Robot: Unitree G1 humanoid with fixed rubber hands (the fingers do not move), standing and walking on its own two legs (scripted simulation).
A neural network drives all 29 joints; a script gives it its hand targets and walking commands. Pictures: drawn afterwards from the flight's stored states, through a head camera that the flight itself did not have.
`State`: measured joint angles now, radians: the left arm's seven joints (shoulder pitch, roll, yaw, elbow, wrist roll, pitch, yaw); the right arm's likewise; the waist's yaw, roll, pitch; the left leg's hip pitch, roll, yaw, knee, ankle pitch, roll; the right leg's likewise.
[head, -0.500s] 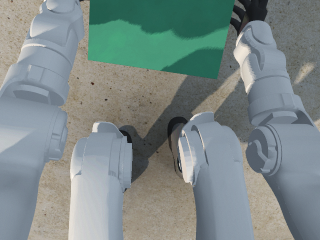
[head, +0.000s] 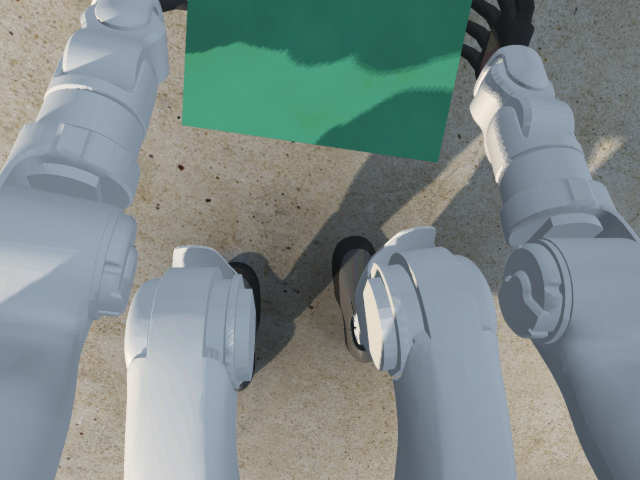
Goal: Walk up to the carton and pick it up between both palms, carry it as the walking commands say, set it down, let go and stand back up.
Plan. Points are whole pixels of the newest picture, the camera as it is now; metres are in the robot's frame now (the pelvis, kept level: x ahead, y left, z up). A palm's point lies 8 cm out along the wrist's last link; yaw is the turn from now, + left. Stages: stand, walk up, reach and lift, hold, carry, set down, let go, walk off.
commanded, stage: set down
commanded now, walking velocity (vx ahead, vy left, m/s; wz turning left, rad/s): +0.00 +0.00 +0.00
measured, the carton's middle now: (320, 49) +0.52 -0.05 -0.26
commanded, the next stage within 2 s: none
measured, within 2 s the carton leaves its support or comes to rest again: neither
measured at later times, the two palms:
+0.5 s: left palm out of the picture +0.56 +0.12 -0.19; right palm (501, 49) +0.50 -0.22 -0.18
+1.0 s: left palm out of the picture +0.55 +0.12 -0.19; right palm (501, 49) +0.50 -0.22 -0.18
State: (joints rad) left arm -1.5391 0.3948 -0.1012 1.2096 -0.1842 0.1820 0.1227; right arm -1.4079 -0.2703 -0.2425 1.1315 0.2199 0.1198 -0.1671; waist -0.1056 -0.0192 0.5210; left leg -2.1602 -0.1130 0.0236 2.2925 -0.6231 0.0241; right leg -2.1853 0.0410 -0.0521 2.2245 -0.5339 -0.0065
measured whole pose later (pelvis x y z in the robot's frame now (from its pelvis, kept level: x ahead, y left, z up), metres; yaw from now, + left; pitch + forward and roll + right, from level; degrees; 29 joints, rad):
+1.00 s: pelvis +0.00 +0.00 -0.01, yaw +0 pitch +30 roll -3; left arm -1.52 0.40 -0.04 1.24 -0.16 0.10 0.06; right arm -1.44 -0.30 -0.25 1.25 0.21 0.06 -0.07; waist -0.11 -0.02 0.47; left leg -2.23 -0.06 0.04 2.32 -0.61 0.06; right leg -2.24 0.01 -0.07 2.25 -0.53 -0.03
